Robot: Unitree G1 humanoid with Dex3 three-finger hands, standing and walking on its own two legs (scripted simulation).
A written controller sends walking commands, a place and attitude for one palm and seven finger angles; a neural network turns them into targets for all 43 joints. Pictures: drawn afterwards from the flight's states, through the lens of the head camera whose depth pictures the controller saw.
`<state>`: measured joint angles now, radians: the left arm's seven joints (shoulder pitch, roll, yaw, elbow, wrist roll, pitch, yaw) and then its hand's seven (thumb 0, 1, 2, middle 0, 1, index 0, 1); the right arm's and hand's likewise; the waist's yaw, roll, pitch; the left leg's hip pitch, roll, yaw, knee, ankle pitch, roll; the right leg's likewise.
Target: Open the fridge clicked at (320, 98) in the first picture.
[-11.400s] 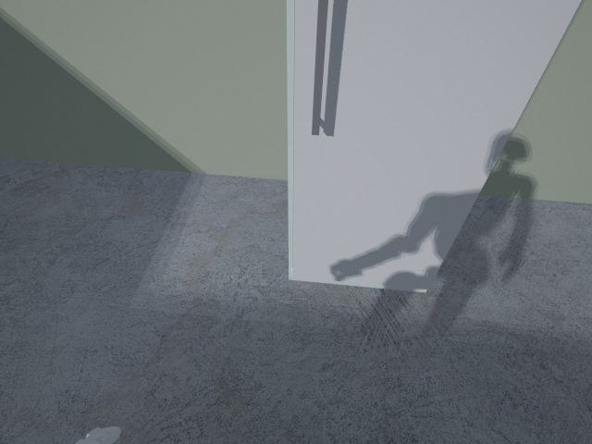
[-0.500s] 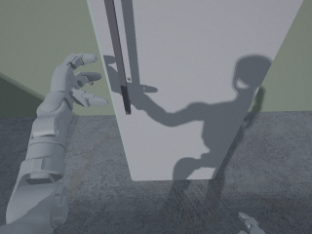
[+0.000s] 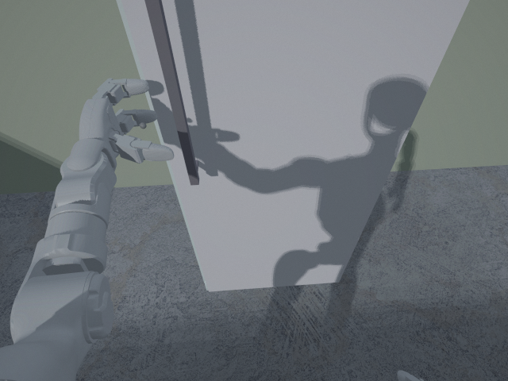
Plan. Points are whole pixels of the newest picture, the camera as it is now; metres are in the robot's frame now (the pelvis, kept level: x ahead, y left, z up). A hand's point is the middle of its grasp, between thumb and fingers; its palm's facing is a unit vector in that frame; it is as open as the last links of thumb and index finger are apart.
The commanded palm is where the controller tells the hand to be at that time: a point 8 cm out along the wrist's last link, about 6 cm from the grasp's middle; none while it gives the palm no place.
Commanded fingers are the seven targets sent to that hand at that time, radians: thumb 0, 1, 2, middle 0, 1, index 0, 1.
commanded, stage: move the hooked fingers beside the handle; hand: left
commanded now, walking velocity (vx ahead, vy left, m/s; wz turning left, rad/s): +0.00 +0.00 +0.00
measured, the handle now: (174, 80) +0.52 +0.13 +0.22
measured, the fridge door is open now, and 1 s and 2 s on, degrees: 0 0 0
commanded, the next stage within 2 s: feel for the door with the fingertips in 0.62 s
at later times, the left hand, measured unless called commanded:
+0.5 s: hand (140, 125) +0.45 +0.18 +0.19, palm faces +0.07 -1.00 +0.00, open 14.0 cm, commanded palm +0.42 +0.23 +0.18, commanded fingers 0.00 -0.50 0.30 -0.30 -1.20 -0.30 -1.20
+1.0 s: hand (164, 125) +0.46 +0.15 +0.18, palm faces +0.06 -1.00 +0.01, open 14.0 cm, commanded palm +0.42 +0.20 +0.18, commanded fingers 0.00 -0.50 0.30 -0.30 -1.20 -0.30 -1.20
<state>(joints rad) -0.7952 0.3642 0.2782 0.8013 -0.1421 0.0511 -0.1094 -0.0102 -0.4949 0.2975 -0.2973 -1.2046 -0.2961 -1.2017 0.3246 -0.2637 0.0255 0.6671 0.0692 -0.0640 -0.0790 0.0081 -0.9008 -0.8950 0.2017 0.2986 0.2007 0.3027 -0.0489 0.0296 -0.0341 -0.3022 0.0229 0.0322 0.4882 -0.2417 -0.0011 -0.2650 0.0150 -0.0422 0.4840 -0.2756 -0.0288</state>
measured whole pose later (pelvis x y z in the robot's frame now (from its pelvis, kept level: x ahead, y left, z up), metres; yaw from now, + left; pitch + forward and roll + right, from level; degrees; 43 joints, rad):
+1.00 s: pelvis +0.00 +0.01 +0.00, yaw +0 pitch +4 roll +0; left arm -0.82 0.27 0.23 0.80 -0.14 0.03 -0.03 -0.01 -0.50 0.30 -0.30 -1.20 -0.30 -1.20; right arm 0.33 -0.25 0.03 0.68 0.06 -0.08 -0.06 0.01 -0.90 -0.89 0.20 0.30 0.20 0.30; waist -0.05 0.03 -0.04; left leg -0.33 0.01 0.04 0.51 -0.25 0.01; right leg -0.29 0.00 -0.04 0.50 -0.28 -0.02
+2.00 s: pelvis +0.00 +0.01 +0.00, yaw +0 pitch +4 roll +0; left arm -0.82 0.24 0.20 0.81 -0.13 0.02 0.00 -0.01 -0.50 0.30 -0.30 -1.21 -0.30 -1.20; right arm 0.32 -0.24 0.02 0.68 0.06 -0.06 -0.05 0.01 -0.90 -0.89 0.20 0.30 0.20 0.30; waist -0.05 0.03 -0.05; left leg -0.33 0.02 0.03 0.52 -0.26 0.01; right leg -0.28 0.01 -0.04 0.50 -0.28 -0.02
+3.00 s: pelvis +0.01 +0.00 +0.00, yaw +0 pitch +3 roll +0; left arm -0.77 0.16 0.15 0.67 -0.13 0.07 0.09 -0.01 -0.50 0.30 -0.24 -1.18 -0.21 -1.17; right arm 0.30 -0.24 0.01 0.69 0.04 -0.05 -0.05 0.01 -0.90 -0.90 0.20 0.30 0.20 0.30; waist -0.03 0.03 -0.05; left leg -0.28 0.02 0.03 0.48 -0.25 0.00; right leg -0.24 0.01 -0.04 0.47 -0.28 -0.03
